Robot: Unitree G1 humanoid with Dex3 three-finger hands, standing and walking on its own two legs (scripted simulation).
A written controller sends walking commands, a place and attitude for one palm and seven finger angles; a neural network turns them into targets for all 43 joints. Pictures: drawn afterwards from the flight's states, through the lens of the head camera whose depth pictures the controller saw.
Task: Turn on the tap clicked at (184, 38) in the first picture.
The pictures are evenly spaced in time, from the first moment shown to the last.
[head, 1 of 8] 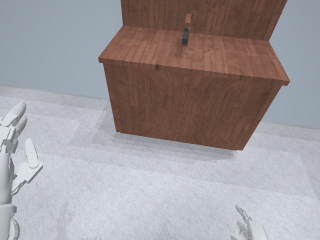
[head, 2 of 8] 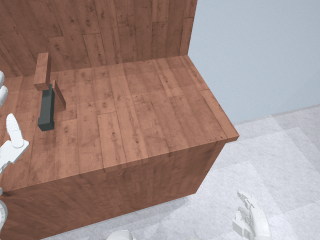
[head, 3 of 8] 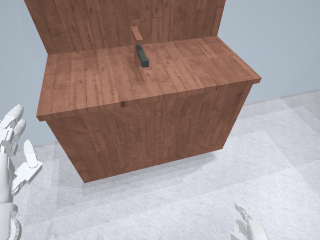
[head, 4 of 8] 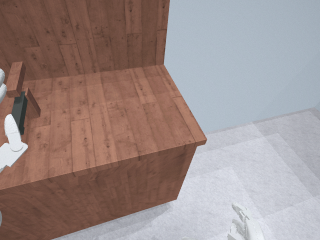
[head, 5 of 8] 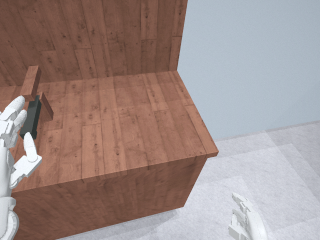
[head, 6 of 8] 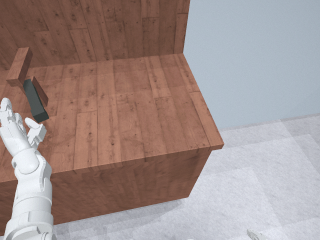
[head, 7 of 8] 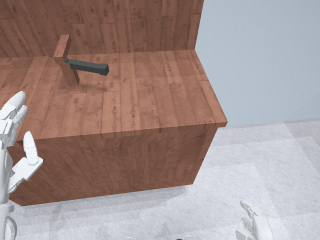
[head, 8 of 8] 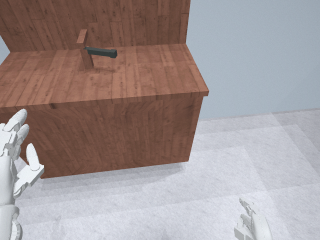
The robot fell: no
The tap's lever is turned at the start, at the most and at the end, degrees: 0 70 70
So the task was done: yes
